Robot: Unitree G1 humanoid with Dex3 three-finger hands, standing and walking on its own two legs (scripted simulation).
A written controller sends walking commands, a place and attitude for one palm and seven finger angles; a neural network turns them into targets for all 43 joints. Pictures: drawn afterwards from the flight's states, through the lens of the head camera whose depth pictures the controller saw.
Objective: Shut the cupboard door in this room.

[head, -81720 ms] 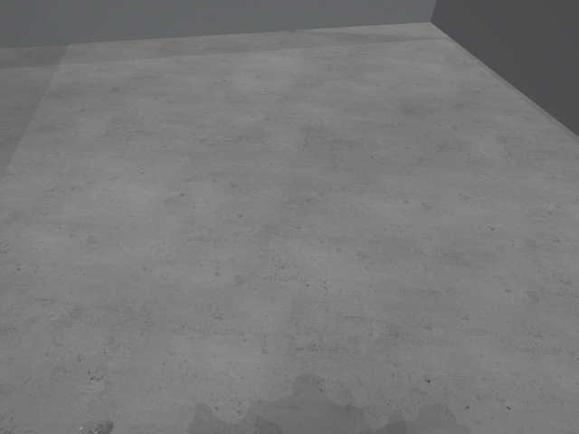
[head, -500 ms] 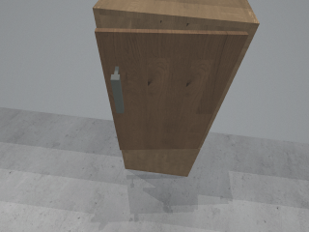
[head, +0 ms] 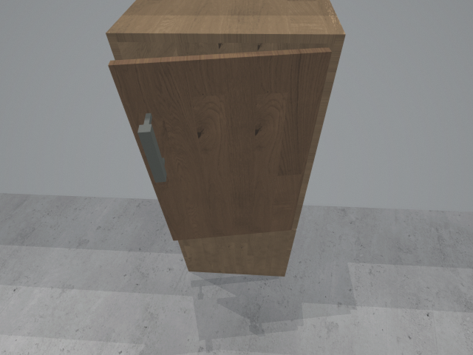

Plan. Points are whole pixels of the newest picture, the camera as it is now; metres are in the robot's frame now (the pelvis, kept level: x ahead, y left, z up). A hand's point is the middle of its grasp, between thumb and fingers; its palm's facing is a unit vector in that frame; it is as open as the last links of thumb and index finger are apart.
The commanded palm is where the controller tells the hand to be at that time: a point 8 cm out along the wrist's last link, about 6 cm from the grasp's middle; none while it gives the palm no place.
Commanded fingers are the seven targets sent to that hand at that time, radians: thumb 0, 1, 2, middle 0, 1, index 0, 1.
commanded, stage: come to a stop and stand still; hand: left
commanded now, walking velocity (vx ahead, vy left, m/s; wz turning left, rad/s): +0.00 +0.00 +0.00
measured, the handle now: (154, 148) +0.49 +0.19 +0.08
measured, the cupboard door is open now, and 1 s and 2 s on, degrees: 9 9 9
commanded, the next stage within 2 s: look again from close up in 0.24 s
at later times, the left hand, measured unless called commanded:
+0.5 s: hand out of the picture +0.02 +0.20 -0.17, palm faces +0.01 -0.97 -0.23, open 7.4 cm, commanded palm none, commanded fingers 0.00 0.90 0.90 -0.20 -0.30 -0.20 -0.30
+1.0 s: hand out of the picture +0.11 +0.24 -0.12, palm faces +0.19 -0.94 -0.27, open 7.4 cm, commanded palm +0.11 +0.27 -0.06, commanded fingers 0.00 0.90 0.90 -0.27 -0.38 -0.27 -0.38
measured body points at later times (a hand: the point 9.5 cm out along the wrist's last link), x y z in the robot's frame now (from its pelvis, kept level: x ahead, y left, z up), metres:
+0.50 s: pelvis +0.01 +0.00 +0.00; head +0.03 +0.01 +0.45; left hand +0.02 +0.25 -0.15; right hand +0.07 -0.24 -0.15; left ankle +0.02 +0.15 -0.74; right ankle -0.04 -0.09 -0.74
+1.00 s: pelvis +0.00 +0.02 +0.00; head +0.02 +0.02 +0.45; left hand +0.10 +0.29 -0.10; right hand +0.08 -0.24 -0.14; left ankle +0.02 +0.15 -0.74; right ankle -0.04 -0.09 -0.73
